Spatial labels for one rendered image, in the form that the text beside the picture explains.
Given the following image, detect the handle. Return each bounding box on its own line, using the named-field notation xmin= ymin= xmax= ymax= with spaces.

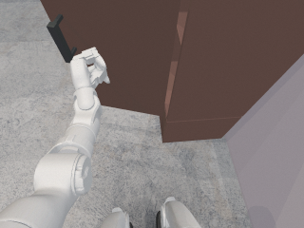
xmin=47 ymin=14 xmax=77 ymax=63

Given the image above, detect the cupboard door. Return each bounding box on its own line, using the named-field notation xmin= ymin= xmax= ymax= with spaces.
xmin=40 ymin=0 xmax=181 ymax=117

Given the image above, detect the robot left hand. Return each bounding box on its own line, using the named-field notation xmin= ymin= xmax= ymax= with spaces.
xmin=69 ymin=47 xmax=110 ymax=91

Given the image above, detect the left robot upper arm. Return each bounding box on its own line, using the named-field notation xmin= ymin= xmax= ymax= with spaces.
xmin=0 ymin=153 xmax=93 ymax=228

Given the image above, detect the left robot thigh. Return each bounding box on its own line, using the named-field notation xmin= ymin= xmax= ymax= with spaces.
xmin=100 ymin=211 xmax=130 ymax=228

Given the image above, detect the robot thigh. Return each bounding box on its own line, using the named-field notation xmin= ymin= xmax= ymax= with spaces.
xmin=160 ymin=200 xmax=201 ymax=228
xmin=100 ymin=211 xmax=130 ymax=228

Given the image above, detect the right robot thigh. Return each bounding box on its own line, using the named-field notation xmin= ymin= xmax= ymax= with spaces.
xmin=160 ymin=200 xmax=201 ymax=228

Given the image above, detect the left robot forearm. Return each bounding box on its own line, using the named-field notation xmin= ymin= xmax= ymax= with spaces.
xmin=33 ymin=87 xmax=103 ymax=190

